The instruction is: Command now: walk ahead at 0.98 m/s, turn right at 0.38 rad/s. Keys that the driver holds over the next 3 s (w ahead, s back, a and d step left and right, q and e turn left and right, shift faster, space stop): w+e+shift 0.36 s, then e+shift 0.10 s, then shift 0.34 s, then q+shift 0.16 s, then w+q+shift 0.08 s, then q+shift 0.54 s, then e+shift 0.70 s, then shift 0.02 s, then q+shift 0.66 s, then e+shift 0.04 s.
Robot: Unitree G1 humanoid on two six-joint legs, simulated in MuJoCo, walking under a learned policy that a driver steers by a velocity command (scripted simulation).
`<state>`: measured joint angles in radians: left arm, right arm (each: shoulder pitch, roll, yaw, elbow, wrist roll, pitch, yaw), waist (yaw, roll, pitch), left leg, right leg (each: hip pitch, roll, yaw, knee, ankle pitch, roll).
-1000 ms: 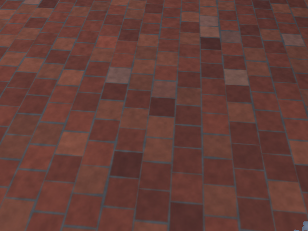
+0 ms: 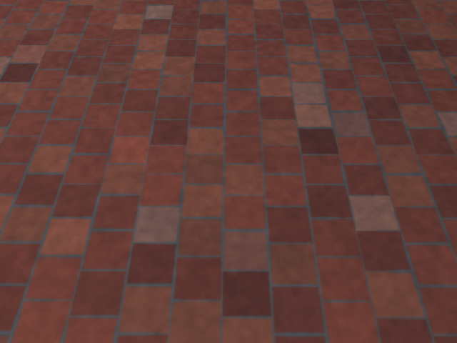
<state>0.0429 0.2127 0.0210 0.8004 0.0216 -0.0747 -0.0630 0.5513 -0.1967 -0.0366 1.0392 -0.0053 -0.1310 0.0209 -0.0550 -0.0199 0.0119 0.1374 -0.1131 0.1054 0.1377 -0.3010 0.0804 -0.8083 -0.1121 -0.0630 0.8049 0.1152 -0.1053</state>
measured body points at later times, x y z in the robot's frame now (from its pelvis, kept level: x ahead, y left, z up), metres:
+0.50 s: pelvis +0.48 -0.04 +0.00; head +0.52 -0.06 +0.44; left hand +0.51 +0.25 -0.13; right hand +0.69 -0.31 -0.06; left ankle +0.76 +0.04 -0.69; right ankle +0.31 -0.04 -0.73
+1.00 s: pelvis +0.68 -0.09 +0.00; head +0.69 -0.11 +0.45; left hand +0.98 +0.02 -0.07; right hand +0.62 -0.37 -0.13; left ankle +0.76 +0.01 -0.71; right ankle +0.68 -0.22 -0.73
